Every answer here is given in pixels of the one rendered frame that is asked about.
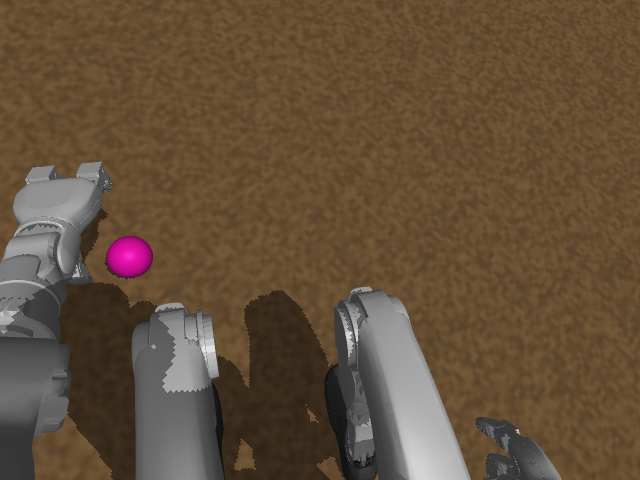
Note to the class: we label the ball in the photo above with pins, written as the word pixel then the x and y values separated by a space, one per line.
pixel 129 256

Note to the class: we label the right robot hand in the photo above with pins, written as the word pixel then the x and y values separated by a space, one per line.
pixel 527 460

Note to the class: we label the right robot foot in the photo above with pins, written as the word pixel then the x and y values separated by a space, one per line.
pixel 337 413

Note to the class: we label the left robot hand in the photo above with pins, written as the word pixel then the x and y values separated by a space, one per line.
pixel 76 201

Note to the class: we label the left robot arm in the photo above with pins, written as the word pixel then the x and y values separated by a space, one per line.
pixel 37 264

